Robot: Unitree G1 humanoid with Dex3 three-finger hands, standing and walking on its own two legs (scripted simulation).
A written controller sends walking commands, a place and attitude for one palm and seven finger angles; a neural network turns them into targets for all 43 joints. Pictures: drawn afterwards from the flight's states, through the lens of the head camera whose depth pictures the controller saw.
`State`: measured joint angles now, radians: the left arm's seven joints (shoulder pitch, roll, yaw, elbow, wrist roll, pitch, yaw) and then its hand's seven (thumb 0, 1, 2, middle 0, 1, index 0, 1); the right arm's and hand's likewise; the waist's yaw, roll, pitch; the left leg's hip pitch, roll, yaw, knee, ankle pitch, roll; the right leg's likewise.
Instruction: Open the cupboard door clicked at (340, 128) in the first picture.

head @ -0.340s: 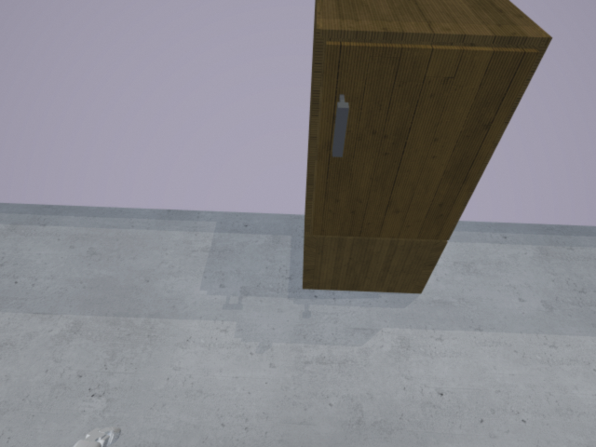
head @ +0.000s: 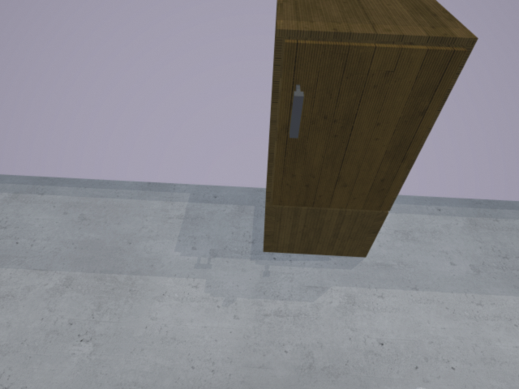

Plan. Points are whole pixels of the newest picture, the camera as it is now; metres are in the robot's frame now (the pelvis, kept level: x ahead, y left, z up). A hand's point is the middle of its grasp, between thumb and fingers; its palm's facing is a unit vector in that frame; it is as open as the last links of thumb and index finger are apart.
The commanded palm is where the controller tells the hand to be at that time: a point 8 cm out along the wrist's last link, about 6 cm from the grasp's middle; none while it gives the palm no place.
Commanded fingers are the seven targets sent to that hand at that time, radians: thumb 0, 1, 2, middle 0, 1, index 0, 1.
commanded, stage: stand and wait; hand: left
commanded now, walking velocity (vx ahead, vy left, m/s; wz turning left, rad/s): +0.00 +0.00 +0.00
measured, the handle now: (295, 111) +0.79 -0.05 +0.01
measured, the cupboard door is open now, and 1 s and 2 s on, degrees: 0 0 0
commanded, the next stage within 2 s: look at it before walking up in 0.48 s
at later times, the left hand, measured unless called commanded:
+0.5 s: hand out of the picture +0.06 +0.23 -0.15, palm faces -0.03 -0.94 -0.33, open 7.4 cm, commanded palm none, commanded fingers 0.00 0.90 0.90 -0.20 -0.30 -0.20 -0.30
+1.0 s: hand out of the picture +0.07 +0.22 -0.15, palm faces -0.03 -0.94 -0.33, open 7.4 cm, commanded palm none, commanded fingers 0.00 0.90 0.90 -0.20 -0.30 -0.20 -0.30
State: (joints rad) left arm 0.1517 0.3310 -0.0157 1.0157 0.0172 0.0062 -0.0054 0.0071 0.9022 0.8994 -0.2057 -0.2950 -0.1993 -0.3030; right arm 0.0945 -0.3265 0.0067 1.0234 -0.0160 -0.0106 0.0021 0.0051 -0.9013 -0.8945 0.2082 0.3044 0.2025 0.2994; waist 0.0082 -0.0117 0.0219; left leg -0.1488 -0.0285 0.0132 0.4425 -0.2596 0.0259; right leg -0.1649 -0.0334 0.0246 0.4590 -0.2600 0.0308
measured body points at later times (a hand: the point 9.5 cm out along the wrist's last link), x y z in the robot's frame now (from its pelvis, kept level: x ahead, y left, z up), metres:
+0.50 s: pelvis -0.01 -0.01 +0.00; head -0.01 -0.02 +0.45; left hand +0.06 +0.28 -0.13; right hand +0.06 -0.31 -0.13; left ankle -0.01 +0.10 -0.74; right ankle -0.01 -0.14 -0.74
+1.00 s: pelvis -0.01 -0.02 +0.01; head +0.00 -0.02 +0.46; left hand +0.07 +0.27 -0.13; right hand +0.07 -0.32 -0.13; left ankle -0.01 +0.10 -0.74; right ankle -0.01 -0.14 -0.74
